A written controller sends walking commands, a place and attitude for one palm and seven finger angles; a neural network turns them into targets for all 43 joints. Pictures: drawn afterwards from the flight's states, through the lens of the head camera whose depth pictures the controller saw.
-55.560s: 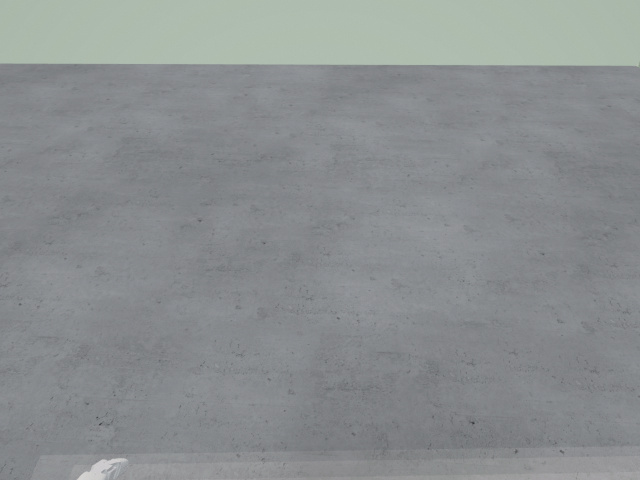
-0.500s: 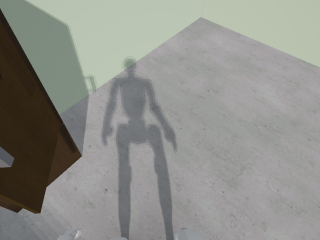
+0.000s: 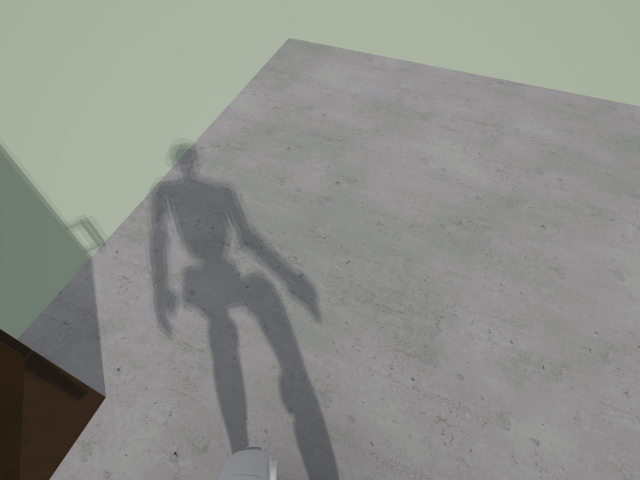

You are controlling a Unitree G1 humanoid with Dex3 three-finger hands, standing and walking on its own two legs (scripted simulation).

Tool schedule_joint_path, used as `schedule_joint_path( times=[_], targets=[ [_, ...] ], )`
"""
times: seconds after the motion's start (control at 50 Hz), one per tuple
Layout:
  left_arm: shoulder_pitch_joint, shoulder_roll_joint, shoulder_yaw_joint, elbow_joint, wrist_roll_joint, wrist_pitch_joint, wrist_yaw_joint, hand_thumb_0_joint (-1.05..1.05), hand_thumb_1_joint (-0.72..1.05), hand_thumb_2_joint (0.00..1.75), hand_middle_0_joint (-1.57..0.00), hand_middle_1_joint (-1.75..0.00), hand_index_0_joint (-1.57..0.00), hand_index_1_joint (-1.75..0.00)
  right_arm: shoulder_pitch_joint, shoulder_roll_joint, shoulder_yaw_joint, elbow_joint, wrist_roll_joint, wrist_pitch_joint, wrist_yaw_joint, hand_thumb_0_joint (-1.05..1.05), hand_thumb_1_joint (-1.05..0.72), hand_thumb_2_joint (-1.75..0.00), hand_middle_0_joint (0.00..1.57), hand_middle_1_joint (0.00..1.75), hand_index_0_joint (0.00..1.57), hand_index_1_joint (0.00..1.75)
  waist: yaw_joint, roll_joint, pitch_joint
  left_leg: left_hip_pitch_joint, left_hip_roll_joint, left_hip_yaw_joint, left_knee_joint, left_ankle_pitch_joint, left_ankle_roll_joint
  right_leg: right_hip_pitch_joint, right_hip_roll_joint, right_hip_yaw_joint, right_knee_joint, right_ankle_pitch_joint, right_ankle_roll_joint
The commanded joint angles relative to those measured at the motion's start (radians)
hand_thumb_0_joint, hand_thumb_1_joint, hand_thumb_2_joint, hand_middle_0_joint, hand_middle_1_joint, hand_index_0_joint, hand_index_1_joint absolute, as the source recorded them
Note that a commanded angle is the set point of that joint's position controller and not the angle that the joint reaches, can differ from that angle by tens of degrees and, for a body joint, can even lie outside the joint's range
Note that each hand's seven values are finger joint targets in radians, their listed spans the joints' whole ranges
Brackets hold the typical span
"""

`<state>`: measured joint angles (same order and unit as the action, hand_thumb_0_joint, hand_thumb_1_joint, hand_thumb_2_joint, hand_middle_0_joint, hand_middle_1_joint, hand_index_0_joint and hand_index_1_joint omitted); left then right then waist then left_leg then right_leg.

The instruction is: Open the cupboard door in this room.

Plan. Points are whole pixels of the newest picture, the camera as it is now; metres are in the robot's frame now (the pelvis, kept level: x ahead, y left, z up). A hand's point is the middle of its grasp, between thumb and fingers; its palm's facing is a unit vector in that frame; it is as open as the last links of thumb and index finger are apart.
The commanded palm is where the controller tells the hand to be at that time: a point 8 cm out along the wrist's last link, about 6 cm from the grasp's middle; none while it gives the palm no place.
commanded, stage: walk to a spot facing it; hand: left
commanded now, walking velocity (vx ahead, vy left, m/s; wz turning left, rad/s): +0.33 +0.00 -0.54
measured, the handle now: out of the picture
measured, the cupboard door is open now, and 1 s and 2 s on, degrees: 43 43 43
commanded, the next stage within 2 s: turn to face it in 1.20 s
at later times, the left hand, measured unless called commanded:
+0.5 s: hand (257, 309) +0.40 +0.14 -0.15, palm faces -0.33 -0.92 -0.19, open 7.4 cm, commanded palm none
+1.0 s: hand (313, 278) +0.48 +0.04 -0.17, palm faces -0.32 -0.92 -0.21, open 7.2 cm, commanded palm none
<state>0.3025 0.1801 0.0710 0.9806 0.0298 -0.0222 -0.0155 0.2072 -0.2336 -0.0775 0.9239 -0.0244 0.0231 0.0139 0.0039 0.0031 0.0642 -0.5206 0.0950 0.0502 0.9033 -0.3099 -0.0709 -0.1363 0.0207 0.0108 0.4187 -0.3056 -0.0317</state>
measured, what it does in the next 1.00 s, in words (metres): walks ahead, turning right: left foot, then right foot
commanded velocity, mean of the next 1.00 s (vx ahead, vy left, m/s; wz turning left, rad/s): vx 0.36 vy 0.00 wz -0.31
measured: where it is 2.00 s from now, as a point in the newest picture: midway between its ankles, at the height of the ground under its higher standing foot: (407, 317)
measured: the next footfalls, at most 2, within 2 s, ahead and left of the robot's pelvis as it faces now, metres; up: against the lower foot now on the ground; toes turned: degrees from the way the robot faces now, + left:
left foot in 0.12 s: +0.17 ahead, +0.14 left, +0.00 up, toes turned +0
right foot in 0.62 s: +0.35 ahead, -0.16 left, +0.00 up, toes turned -27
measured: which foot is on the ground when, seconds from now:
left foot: up 0.00-0.10, down 0.12-0.60, up 0.62-1.00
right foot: down 0.00-0.12, up 0.14-0.60, down 0.62-1.00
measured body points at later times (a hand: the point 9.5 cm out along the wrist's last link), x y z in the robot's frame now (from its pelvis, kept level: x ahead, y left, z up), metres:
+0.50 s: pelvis +0.20 +0.01 +0.00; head +0.25 -0.01 +0.44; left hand +0.42 +0.19 -0.14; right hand +0.06 -0.18 -0.15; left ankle +0.13 +0.13 -0.74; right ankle +0.28 -0.15 -0.69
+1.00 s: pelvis +0.43 -0.13 +0.00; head +0.45 -0.15 +0.45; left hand +0.50 +0.09 -0.15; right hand +0.43 -0.38 -0.15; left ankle +0.59 -0.04 -0.69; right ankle +0.32 -0.14 -0.74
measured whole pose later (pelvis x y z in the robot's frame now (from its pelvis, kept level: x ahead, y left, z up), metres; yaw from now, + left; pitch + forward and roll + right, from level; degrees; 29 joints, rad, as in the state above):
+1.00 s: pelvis +0.43 -0.13 +0.00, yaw -24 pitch +1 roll +0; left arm 0.36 0.16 0.05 1.09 0.02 -0.09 0.01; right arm 0.12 -0.17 -0.05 0.99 -0.02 -0.01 0.02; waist 0.02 0.02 0.03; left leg -0.60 0.12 0.07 0.84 -0.17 -0.04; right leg 0.00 0.09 -0.06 0.29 -0.31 -0.10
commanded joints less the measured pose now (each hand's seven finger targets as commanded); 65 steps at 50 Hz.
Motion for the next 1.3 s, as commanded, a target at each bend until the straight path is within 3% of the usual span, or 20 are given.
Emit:
schedule_joint_path(
  times=[0.0,0.04,0.08,0.1,0.12,0.18,0.24,0.48,0.52,0.56,0.58,0.6,0.62,0.72,1.0,1.08,1.1,1.12,1.18,1.28],
  targets=[
    [0.016,0.206,0.051,-0.054,-0.004,-0.025,0.002,0.0,0.9,0.9,-0.2,-0.3,-0.2,-0.3,-0.105,-0.049,-0.002,-0.125,0.006,-0.061,-0.002,0.0,-0.9,-0.9,0.2,0.3,0.2,0.3,0.027,-0.137,0.01,-0.014,-0.039,0.015,-0.164,0.0,0.007,0.03,-0.23,0.261,-0.155,0.093,-0.165],
    [-0.002,0.21,0.054,-0.049,-0.007,-0.022,0.002,0.0,0.9,0.9,-0.2,-0.3,-0.2,-0.3,-0.067,-0.052,-0.002,-0.115,0.008,-0.073,-0.009,0.0,-0.9,-0.9,0.2,0.3,0.2,0.3,0.003,-0.132,-0.008,0.127,-0.065,0.031,-0.282,0.017,0.016,-0.015,-0.215,0.259,-0.097,0.149,-0.15],
    [-0.059,0.171,0.05,-0.062,-0.012,-0.022,0.001,0.0,0.9,0.9,-0.2,-0.3,-0.2,-0.3,0.147,-0.117,-0.012,-0.043,0.003,-0.091,-0.03,0.0,-0.9,-0.9,0.2,0.3,0.2,0.3,-0.102,-0.013,-0.085,0.5,-0.043,0.005,-0.455,0.062,0.035,-0.192,-0.122,0.184,0.129,0.206,-0.088],
    [-0.012,0.1,0.039,-0.076,-0.025,-0.019,-0.009,0.0,0.9,0.9,-0.2,-0.3,-0.2,-0.3,0.294,-0.245,-0.042,-0.01,-0.021,-0.101,-0.043,0.0,-0.9,-0.9,0.2,0.3,0.2,0.3,-0.148,0.282,-0.207,0.736,0.249,-0.356,-0.52,-0.08,0.128,-0.409,0.022,0.054,0.452,-0.064,-0.025],
    [-0.049,0.087,0.025,-0.11,-0.019,-0.028,-0.014,0.0,0.9,0.9,-0.2,-0.3,-0.2,-0.3,0.392,-0.277,-0.037,-0.003,-0.021,-0.091,-0.05,0.0,-0.9,-0.9,0.2,0.3,0.2,0.3,-0.165,0.332,-0.237,0.776,0.42,-0.59,-0.628,-0.108,0.216,-0.544,0.044,0.017,0.733,-0.285,-0.008],
    [-0.123,0.084,0.033,-0.084,0.003,-0.021,-0.032,0.0,0.9,0.9,-0.2,-0.3,-0.2,-0.3,0.177,-0.114,0.008,-0.04,-0.014,-0.095,-0.043,0.0,-0.9,-0.9,0.2,0.3,0.2,0.3,-0.054,0.146,0.012,0.41,0.321,-0.328,-0.693,-0.041,0.157,-0.579,-0.105,0.041,0.927,-0.016,0.003],
    [-0.079,0.04,0.022,-0.068,0.003,0.01,-0.042,0.0,0.9,0.9,-0.2,-0.3,-0.2,-0.3,0.172,-0.066,0.023,-0.016,-0.004,-0.113,-0.048,0.0,-0.9,-0.9,0.2,0.3,0.2,0.3,-0.013,0.152,-0.037,0.431,0.236,-0.048,-0.664,0.275,0.13,-0.554,-0.114,0.002,0.858,0.067,0.028],
    [-0.347,0.02,0.0,-0.151,-0.001,0.012,-0.041,0.0,0.9,0.9,-0.2,-0.3,-0.2,-0.3,0.325,-0.073,0.027,0.092,-0.017,-0.097,-0.04,0.0,-0.9,-0.9,0.2,0.3,0.2,0.3,-0.053,0.103,0.055,0.507,0.253,0.167,-0.669,0.547,0.162,-0.453,-0.079,-0.129,0.314,0.135,-0.022],
    [-0.25,0.052,0.007,-0.129,-0.003,0.003,-0.032,0.0,0.9,0.9,-0.2,-0.3,-0.2,-0.3,0.308,-0.103,0.022,0.1,-0.015,-0.091,-0.038,0.0,-0.9,-0.9,0.2,0.3,0.2,0.3,0.001,0.1,-0.014,0.547,0.267,0.194,-0.523,0.816,0.149,-0.305,-0.029,-0.157,0.273,0.053,-0.059],
    [0.034,0.11,0.028,-0.039,0.001,-0.017,-0.021,0.0,0.9,0.9,-0.2,-0.3,-0.2,-0.3,0.241,-0.121,0.024,0.084,0.0,-0.087,-0.032,0.0,-0.9,-0.9,0.2,0.3,0.2,0.3,0.136,0.062,-0.152,0.395,0.195,0.241,-0.181,0.84,0.096,0.12,0.016,-0.177,0.164,0.106,-0.094],
    [0.175,0.225,0.06,0.002,0.004,-0.025,-0.005,0.0,0.9,0.9,-0.2,-0.3,-0.2,-0.3,0.262,-0.064,0.03,0.07,0.02,-0.09,-0.02,0.0,-0.9,-0.9,0.2,0.3,0.2,0.3,0.186,-0.134,-0.273,0.113,0.091,0.251,0.142,0.356,0.057,0.431,-0.221,0.126,0.085,0.034,-0.165],
    [0.212,0.305,0.071,0.018,-0.021,-0.024,0.005,0.0,0.9,0.9,-0.2,-0.3,-0.2,-0.3,0.242,-0.016,0.03,0.035,0.029,-0.089,-0.026,0.0,-0.9,-0.9,0.2,0.3,0.2,0.3,0.16,-0.256,-0.311,-0.131,-0.043,0.15,0.467,-0.308,0.025,0.508,-0.458,0.565,-0.073,0.151,-0.259],
    [0.147,0.29,0.068,-0.003,-0.03,-0.019,0.017,0.0,0.9,0.9,-0.2,-0.3,-0.2,-0.3,0.161,-0.044,0.019,0.023,0.022,-0.081,-0.026,0.0,-0.9,-0.9,0.2,0.3,0.2,0.3,0.143,-0.158,-0.218,-0.193,-0.005,-0.002,0.544,-0.232,0.043,0.366,-0.454,0.566,-0.132,0.125,-0.25],
    [-0.076,0.103,0.005,-0.021,-0.014,-0.049,0.022,0.0,0.9,0.9,-0.2,-0.3,-0.2,-0.3,0.244,0.034,0.02,0.102,-0.005,-0.044,-0.019,0.0,-0.9,-0.9,0.2,0.3,0.2,0.3,-0.052,-0.109,-0.045,0.011,0.074,-0.016,0.245,0.031,0.028,-0.106,-0.242,0.123,-0.217,0.172,-0.142],
    [0.162,0.09,-0.016,0.111,-0.015,-0.078,0.035,0.0,0.9,0.9,-0.2,-0.3,-0.2,-0.3,-0.206,0.02,0.025,-0.022,0.009,-0.069,0.013,0.0,-0.9,-0.9,0.2,0.3,0.2,0.3,0.028,-0.096,0.054,-0.101,-0.018,0.049,-0.183,0.117,0.06,0.194,-0.253,0.104,-0.155,0.728,-0.136],
    [0.121,0.123,-0.007,0.117,-0.019,-0.076,0.038,0.0,0.9,0.9,-0.2,-0.3,-0.2,-0.3,0.082,-0.032,0.009,0.072,-0.004,-0.083,-0.014,0.0,-0.9,-0.9,0.2,0.3,0.2,0.3,-0.121,-0.09,-0.074,0.394,-0.107,0.107,-0.368,0.175,0.122,0.056,-0.2,0.024,0.206,0.963,-0.077],
    [0.137,0.091,-0.007,0.096,-0.028,-0.076,0.032,0.0,0.9,0.9,-0.2,-0.3,-0.2,-0.3,0.237,-0.121,-0.011,0.108,-0.019,-0.089,-0.026,0.0,-0.9,-0.9,0.2,0.3,0.2,0.3,-0.171,0.026,-0.191,0.663,0.082,-0.139,-0.384,0.238,0.202,-0.17,-0.119,-0.007,0.458,0.657,-0.035],
    [0.18,0.039,-0.021,0.076,-0.038,-0.079,0.02,0.0,0.9,0.9,-0.2,-0.3,-0.2,-0.3,0.337,-0.214,-0.03,0.12,-0.024,-0.088,-0.031,0.0,-0.9,-0.9,0.2,0.3,0.2,0.3,-0.157,0.242,-0.329,0.841,0.372,-0.5,-0.473,0.343,0.339,-0.37,0.014,-0.061,0.848,-0.135,-0.016],
    [0.028,0.034,-0.004,0.048,-0.009,-0.062,0.019,0.0,0.9,0.9,-0.2,-0.3,-0.2,-0.3,0.155,-0.079,0.005,0.077,-0.004,-0.094,-0.037,0.0,-0.9,-0.9,0.2,0.3,0.2,0.3,-0.068,0.123,-0.046,0.409,0.332,-0.39,-0.657,0.118,0.273,-0.503,-0.098,0.051,1.02,-0.061,-0.015],
    [0.079,-0.043,-0.011,0.059,0.002,0.0,-0.001,0.0,0.9,0.9,-0.2,-0.3,-0.2,-0.3,0.137,-0.022,0.03,0.094,0.002,-0.117,-0.043,0.0,-0.9,-0.9,0.2,0.3,0.2,0.3,0.016,0.076,-0.048,0.3,0.218,-0.016,-0.678,0.405,0.21,-0.405,-0.138,-0.004,0.729,0.034,0.028]
  ],
)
